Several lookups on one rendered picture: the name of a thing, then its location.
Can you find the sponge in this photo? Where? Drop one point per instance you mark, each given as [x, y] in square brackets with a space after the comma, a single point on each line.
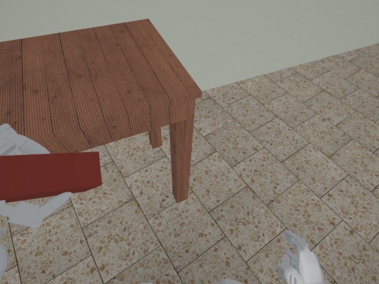
[32, 176]

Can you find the robot left hand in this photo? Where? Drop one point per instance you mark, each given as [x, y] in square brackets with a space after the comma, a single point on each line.
[25, 213]

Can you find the table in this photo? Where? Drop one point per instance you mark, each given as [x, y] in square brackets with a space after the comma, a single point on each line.
[80, 89]

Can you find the robot right hand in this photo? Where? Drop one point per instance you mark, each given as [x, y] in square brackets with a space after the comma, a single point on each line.
[304, 268]

